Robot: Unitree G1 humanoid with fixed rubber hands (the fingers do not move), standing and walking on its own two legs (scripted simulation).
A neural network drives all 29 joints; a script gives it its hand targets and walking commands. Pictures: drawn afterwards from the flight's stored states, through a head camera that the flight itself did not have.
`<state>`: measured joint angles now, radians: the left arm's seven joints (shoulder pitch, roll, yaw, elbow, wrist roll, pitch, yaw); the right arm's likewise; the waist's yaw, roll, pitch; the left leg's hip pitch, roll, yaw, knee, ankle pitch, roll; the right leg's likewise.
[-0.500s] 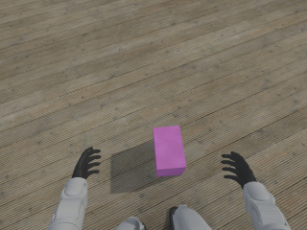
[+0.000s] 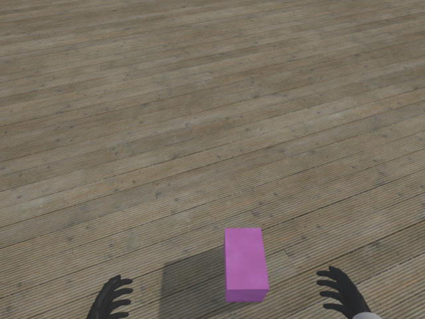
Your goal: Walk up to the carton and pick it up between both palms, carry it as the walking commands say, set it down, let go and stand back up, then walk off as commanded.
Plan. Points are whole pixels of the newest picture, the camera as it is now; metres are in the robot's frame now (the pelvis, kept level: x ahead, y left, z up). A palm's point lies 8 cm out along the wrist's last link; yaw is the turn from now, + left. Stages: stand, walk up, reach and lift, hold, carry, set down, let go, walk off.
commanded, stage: let go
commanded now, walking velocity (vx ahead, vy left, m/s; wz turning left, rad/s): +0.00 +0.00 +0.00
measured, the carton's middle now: (243, 265) +0.44 -0.10 -0.67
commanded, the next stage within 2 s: stand in 0.16 s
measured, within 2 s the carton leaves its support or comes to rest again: neither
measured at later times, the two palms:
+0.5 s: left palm out of the picture +0.10 +0.29 -0.09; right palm out of the picture +0.09 -0.27 -0.10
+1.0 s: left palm out of the picture +0.01 +0.28 -0.11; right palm out of the picture -0.01 -0.28 -0.12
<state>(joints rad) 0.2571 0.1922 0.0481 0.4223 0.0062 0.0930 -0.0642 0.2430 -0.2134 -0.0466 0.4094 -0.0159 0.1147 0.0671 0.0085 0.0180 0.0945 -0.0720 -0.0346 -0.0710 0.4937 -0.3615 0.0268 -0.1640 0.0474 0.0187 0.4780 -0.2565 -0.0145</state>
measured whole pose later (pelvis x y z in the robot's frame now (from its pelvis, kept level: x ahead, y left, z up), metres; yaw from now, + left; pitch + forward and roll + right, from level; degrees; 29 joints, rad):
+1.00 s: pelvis -0.04 +0.00 +0.00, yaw -1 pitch -4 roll +1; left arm 0.31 0.29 0.03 0.96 0.03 -0.02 0.00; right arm 0.35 -0.30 -0.04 0.94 -0.03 -0.03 0.00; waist 0.01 0.01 -0.07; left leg -0.10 -0.06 -0.04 0.45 -0.28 0.03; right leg -0.22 0.02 0.05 0.48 -0.20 -0.01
